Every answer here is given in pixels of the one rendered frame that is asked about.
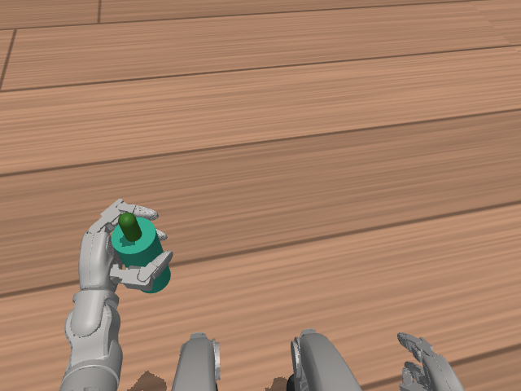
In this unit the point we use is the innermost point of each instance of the left robot hand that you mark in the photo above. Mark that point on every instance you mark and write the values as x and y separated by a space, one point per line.
99 264

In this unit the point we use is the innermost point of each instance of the bottle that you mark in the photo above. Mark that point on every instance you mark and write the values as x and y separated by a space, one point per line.
136 242

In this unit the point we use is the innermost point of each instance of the right robot hand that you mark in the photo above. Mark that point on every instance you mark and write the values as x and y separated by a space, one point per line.
435 374

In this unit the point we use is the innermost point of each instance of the left robot arm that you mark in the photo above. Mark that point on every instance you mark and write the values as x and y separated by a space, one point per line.
91 329

